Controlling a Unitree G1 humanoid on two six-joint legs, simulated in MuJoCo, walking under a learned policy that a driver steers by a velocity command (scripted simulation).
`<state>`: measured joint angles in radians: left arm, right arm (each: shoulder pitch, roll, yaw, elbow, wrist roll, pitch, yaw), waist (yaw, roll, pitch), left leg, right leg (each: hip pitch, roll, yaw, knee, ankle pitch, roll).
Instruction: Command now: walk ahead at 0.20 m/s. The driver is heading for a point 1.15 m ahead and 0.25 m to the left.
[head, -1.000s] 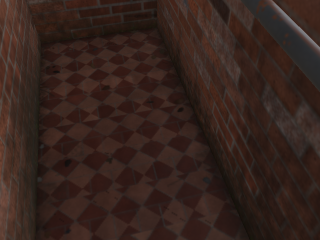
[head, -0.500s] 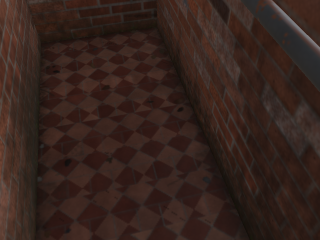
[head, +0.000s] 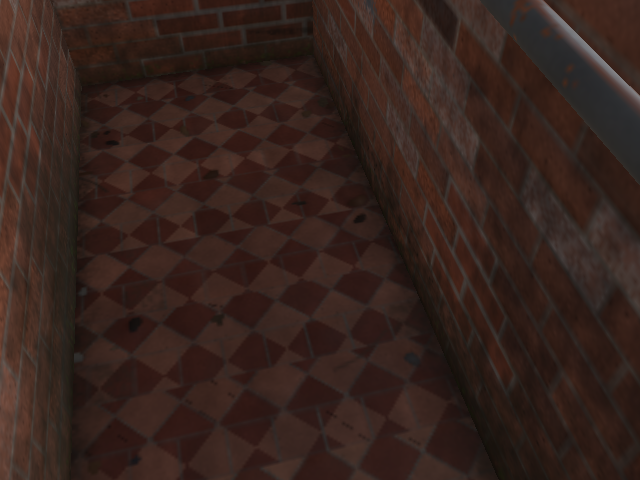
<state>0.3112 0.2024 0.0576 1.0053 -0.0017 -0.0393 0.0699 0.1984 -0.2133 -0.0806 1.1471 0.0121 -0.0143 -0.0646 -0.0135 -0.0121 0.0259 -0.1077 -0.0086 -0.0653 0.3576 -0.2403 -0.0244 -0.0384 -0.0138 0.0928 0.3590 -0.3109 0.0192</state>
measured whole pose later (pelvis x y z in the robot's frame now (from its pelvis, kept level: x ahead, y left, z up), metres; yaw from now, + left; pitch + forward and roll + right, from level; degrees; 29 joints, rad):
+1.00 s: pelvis +0.00 +0.00 +0.00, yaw +0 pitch -1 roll +1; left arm 0.32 0.20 0.06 1.00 0.00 -0.04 0.08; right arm 0.20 -0.21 -0.08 1.14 0.01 -0.02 -0.06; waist -0.02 -0.01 0.03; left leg -0.11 -0.01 -0.07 0.35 -0.23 -0.03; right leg -0.04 -0.01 0.10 0.36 -0.30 0.02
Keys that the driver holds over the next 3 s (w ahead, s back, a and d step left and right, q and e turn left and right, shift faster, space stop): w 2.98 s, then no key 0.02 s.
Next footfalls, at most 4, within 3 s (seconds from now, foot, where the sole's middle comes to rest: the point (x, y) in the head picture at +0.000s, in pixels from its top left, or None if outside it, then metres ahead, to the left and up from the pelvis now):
none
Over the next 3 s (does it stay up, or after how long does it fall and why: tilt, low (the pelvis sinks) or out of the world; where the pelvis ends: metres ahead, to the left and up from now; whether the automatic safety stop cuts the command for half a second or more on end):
stays up -0.01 0.00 0.00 its command is cut before an obstacle from the start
